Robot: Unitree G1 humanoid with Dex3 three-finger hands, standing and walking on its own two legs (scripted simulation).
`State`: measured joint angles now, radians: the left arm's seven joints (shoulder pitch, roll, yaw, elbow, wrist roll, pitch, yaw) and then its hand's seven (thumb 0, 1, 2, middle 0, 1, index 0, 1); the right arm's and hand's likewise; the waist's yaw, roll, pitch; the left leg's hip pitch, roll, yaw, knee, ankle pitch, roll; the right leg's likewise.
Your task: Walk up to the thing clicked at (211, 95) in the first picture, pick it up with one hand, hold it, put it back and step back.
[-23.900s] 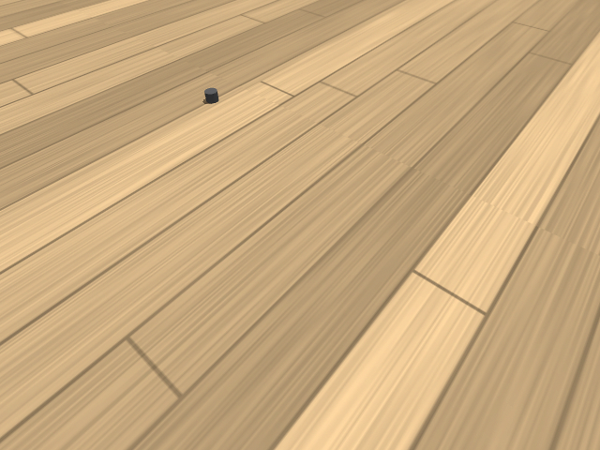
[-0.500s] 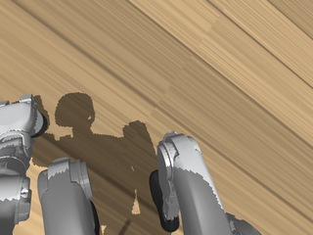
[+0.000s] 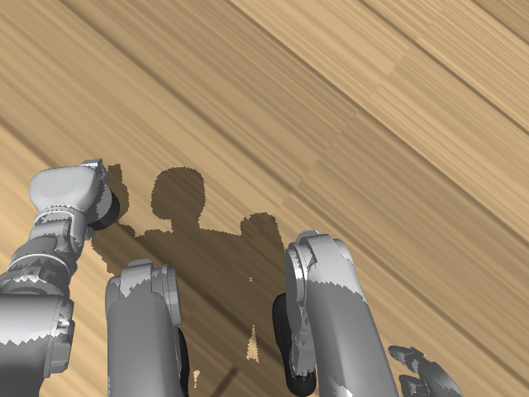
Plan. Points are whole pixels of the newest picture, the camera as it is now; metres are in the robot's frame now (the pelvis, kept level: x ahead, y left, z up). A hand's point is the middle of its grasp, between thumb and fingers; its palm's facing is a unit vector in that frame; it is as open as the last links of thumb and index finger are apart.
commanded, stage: lift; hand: left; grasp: from above
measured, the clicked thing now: (91, 204) +0.44 +0.23 -0.20
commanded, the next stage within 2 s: hold in 1.54 s
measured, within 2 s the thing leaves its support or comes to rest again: neither
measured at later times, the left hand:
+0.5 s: hand (29, 224) +0.38 +0.25 -0.04, palm faces -0.45 -0.07 -0.89, open 10.6 cm
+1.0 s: hand out of the picture +0.34 +0.25 +0.17, palm faces -0.44 -0.11 -0.89, open 10.6 cm
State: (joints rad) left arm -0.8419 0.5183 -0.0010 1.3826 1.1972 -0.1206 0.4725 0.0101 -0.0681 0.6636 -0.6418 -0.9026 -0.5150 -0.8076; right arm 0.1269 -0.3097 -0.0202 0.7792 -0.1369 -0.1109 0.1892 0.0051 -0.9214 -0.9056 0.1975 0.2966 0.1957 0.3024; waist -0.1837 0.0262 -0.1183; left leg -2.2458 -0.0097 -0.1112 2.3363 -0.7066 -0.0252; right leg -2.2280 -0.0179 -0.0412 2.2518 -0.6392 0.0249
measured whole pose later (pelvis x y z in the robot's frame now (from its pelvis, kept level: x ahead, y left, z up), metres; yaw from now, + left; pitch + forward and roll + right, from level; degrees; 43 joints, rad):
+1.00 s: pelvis +0.02 +0.01 +0.27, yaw +3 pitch +21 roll -2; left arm -0.31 0.42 -0.19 0.75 0.96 0.06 0.18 0.00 -0.06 0.64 -0.67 -0.84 -0.53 -0.78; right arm 0.17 -0.23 -0.03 0.72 0.04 0.01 -0.06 0.01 -0.93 -0.91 0.20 0.30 0.20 0.30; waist -0.07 0.04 -0.18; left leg -1.24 0.02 -0.03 1.44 -0.57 -0.01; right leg -1.25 -0.01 -0.01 1.39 -0.52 0.02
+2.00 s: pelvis +0.09 +0.01 +0.40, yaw +2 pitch +6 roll +0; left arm -0.27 0.39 -0.21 0.77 1.00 0.01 0.09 -0.02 -0.12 0.74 -0.69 -0.83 -0.53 -0.80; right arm 0.24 -0.25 -0.06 0.71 0.05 0.05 -0.03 0.01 -0.91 -0.90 0.20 0.30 0.20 0.30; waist -0.03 0.04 -0.06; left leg -0.43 0.02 0.02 0.67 -0.35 0.00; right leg -0.45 -0.02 0.02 0.65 -0.30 0.03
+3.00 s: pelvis +0.06 +0.00 +0.42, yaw +2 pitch +1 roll +0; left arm -0.20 0.41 -0.21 0.60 0.97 -0.02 -0.03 -0.01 -0.07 0.68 -0.66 -0.84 -0.51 -0.80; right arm 0.18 -0.26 -0.03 0.68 0.07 0.06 -0.06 0.01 -0.91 -0.91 0.20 0.30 0.20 0.30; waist 0.01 0.06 -0.01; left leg -0.27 0.02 0.03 0.51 -0.25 -0.01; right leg -0.31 -0.01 0.02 0.52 -0.22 0.01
